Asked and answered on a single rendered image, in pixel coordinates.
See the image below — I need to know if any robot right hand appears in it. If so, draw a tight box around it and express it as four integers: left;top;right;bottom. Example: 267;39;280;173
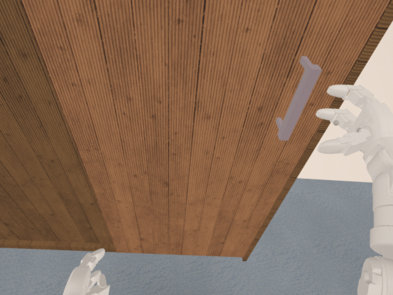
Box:
316;85;393;156

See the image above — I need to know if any wardrobe door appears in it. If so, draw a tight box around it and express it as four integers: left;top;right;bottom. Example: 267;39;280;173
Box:
0;0;113;244
20;0;392;258

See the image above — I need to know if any robot left hand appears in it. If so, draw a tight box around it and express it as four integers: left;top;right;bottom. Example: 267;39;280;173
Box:
63;248;110;295

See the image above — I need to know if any robot right forearm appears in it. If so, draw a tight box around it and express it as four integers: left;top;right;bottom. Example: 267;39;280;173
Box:
363;136;393;260

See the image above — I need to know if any handle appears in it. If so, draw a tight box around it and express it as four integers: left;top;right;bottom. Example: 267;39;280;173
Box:
276;56;322;141

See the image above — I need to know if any robot right upper arm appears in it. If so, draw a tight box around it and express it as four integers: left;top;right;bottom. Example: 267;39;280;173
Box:
357;256;393;295

